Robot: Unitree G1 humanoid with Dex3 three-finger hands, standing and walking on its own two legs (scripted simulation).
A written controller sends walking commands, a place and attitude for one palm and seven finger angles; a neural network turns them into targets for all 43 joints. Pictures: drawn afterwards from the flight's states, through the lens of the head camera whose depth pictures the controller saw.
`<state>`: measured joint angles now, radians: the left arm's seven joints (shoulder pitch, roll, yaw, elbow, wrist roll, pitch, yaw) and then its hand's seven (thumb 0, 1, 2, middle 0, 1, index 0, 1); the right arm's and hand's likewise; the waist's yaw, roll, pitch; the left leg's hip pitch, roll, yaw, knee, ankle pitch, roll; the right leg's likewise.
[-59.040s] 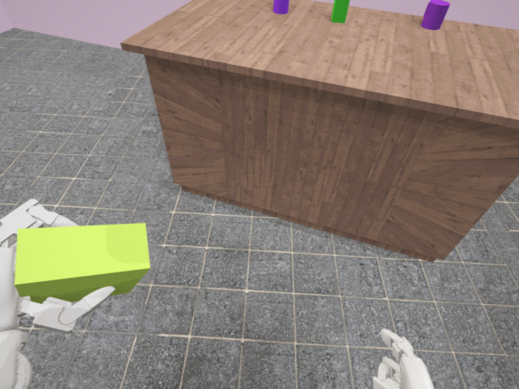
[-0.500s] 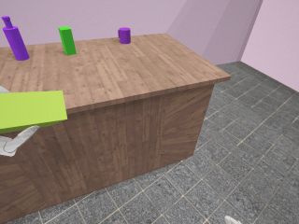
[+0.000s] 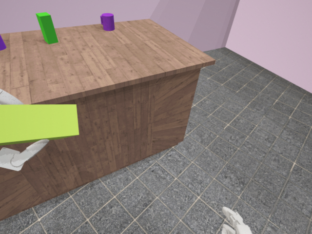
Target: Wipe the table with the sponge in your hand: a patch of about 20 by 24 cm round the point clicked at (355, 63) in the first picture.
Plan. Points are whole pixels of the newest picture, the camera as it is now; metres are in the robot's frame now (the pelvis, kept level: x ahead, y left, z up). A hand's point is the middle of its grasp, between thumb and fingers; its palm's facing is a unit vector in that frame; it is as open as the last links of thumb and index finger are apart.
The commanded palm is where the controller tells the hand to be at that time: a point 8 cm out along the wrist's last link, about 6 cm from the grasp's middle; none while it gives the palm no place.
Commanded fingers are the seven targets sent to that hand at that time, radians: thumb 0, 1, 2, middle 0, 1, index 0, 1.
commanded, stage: stop stepping back and stand still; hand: left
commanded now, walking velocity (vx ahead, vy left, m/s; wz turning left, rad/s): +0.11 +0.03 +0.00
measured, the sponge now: (44, 125) +0.25 +0.22 +0.23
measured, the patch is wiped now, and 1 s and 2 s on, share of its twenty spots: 1.00 1.00 1.00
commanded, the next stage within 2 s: stand and wait in 0.12 s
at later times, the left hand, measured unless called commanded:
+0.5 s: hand (22, 134) +0.22 +0.24 +0.23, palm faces +0.45 -0.83 -0.34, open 9.6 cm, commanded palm +0.16 +0.29 +0.25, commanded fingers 0.00 0.10 1.30 -1.20 -1.60 -1.20 -1.60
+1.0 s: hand (29, 124) +0.25 +0.24 +0.23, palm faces +0.44 -0.80 -0.39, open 9.6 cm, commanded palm +0.19 +0.29 +0.25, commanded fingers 0.00 0.10 1.30 -1.20 -1.60 -1.20 -1.60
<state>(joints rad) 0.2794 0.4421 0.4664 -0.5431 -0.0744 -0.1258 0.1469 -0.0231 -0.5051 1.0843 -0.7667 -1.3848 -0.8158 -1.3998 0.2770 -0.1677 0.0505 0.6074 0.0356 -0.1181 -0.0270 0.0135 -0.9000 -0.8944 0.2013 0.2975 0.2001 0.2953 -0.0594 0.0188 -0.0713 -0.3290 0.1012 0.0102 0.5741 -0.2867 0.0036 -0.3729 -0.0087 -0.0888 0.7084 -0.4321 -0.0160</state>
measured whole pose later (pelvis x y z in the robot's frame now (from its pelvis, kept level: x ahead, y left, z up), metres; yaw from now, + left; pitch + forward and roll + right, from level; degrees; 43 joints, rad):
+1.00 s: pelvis +0.04 +0.01 +0.00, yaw +1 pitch +1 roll -1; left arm 0.40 0.42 0.43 -0.63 -0.06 -0.15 0.15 -0.02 -0.51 1.08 -0.77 -1.38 -0.82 -1.40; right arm 0.13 -0.21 0.01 0.60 0.03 -0.06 -0.05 0.01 -0.90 -0.89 0.20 0.30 0.20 0.30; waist -0.02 0.02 0.00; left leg -0.27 0.02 0.02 0.51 -0.25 0.01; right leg -0.22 0.02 -0.02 0.45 -0.24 0.00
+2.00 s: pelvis +0.02 +0.01 +0.00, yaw +1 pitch +0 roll -1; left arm 0.38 0.40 0.43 -0.60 -0.06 -0.17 0.17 -0.02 -0.51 1.08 -0.77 -1.38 -0.82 -1.40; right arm 0.17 -0.20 0.02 0.62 0.02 -0.06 -0.05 0.01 -0.90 -0.89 0.20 0.30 0.20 0.30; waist -0.01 0.03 -0.01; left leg -0.28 0.01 0.03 0.48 -0.21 0.02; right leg -0.22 0.01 -0.02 0.41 -0.19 0.01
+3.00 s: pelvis +0.02 +0.01 +0.00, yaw +1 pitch +0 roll -1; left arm 0.39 0.39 0.43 -0.59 -0.06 -0.15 0.16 -0.02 -0.51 1.08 -0.77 -1.38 -0.82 -1.40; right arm 0.17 -0.21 0.01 0.62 0.02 -0.05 -0.05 0.01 -0.90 -0.89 0.20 0.30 0.20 0.30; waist -0.01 0.04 -0.01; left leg -0.27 0.03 0.02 0.49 -0.22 0.01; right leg -0.22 0.02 -0.02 0.41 -0.20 0.00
